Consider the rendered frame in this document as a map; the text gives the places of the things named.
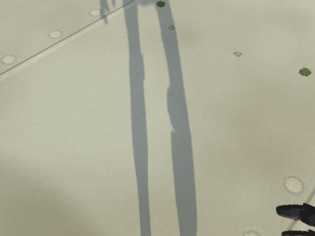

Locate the right robot hand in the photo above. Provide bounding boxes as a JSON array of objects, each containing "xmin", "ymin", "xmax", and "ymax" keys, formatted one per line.
[{"xmin": 276, "ymin": 203, "xmax": 315, "ymax": 236}]

